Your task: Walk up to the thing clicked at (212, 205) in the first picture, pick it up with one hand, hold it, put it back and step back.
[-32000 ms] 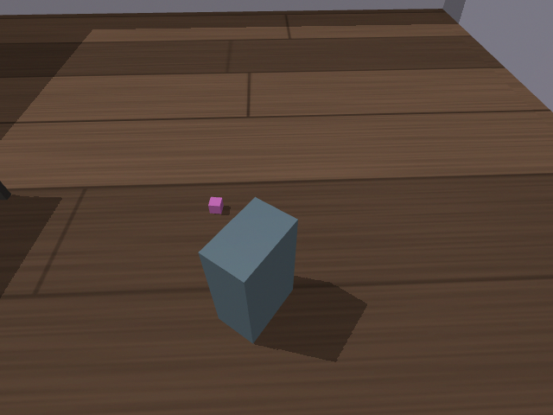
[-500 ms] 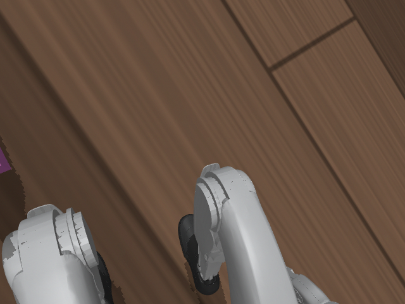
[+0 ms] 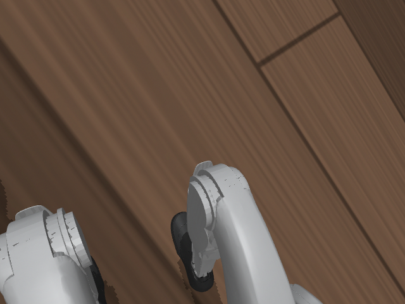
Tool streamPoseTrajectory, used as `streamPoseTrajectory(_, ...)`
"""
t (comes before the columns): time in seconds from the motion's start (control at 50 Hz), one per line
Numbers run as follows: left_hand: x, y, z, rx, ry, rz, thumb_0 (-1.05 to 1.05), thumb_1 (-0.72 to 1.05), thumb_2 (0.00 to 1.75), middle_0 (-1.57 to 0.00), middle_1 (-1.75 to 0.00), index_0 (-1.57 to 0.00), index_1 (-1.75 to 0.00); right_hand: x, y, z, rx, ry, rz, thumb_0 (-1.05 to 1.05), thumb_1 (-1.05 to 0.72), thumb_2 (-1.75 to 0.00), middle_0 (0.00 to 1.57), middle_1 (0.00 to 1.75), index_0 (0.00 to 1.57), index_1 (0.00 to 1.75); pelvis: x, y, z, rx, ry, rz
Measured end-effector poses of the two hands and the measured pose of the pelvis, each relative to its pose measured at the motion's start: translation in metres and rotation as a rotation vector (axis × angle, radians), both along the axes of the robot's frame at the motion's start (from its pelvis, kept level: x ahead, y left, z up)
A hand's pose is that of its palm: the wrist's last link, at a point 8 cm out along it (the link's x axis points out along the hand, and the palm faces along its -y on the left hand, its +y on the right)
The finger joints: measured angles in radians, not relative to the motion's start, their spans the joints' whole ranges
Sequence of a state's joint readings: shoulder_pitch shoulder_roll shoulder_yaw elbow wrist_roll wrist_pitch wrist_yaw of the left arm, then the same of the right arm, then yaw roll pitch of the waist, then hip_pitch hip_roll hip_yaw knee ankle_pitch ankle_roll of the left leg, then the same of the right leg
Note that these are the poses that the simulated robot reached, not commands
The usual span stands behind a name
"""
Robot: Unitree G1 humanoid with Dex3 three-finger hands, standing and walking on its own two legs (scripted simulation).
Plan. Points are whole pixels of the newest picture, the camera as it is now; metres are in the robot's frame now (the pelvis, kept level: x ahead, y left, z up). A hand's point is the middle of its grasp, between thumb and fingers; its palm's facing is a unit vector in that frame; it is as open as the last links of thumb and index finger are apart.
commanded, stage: close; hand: left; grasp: from above
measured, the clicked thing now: out of the picture +0.41 +0.34 -0.27
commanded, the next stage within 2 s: settle in 1.76 s
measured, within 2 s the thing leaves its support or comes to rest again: neither
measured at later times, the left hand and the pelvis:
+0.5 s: hand out of the picture +0.41 +0.34 -0.24, palm faces -0.38 -0.23 -0.90, open 12.7 cm; pelvis +0.00 +0.00 +0.00, yaw -1 degrees
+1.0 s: hand out of the picture +0.41 +0.34 -0.24, palm faces -0.40 -0.23 -0.89, open 11.1 cm; pelvis +0.00 +0.00 +0.00, yaw -1 degrees
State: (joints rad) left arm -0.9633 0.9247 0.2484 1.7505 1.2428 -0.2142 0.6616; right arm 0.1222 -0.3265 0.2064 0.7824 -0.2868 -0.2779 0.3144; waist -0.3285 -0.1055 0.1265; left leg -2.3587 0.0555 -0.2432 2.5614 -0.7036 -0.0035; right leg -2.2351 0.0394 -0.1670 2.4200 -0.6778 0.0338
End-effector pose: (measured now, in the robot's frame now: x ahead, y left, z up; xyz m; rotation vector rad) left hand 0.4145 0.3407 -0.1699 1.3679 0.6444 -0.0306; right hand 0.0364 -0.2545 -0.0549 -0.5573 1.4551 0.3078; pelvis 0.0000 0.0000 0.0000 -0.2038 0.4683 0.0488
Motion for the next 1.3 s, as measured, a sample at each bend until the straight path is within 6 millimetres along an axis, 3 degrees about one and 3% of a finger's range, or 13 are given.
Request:
streamPoseTrajectory(0.5, 0.001, 0.002, -0.015, 0.013, 0.006, 0.037, 0.00, -0.26, 0.79, -0.29, -0.79, -0.29, -0.79, 0.011, 0.007, 0.002, 0.041, -0.037, 0.065, 0.00, -0.89, -0.90, 0.20, 0.30, 0.20, 0.29, -0.002, 0.002, -0.002, -0.016, -0.028, -0.009)
streamPoseTrajectory(0.78, 0.000, 0.005, -0.009, 0.018, 0.012, 0.044, 0.00, -0.15, 0.71, -0.38, -0.73, -0.38, -0.72, 0.014, 0.004, 0.006, 0.043, -0.056, 0.061, 0.00, -0.89, -0.90, 0.20, 0.30, 0.20, 0.29, -0.002, 0.002, -0.001, -0.017, -0.027, -0.007)
streamPoseTrajectory(1.3, -0.004, -0.001, -0.017, 0.011, 0.015, 0.013, 0.00, 0.09, 0.57, -0.60, -0.63, -0.61, -0.61, 0.012, 0.001, 0.012, 0.016, -0.048, 0.074, 0.00, -0.89, -0.90, 0.20, 0.30, 0.20, 0.29, -0.005, 0.003, 0.001, -0.021, -0.037, -0.011)
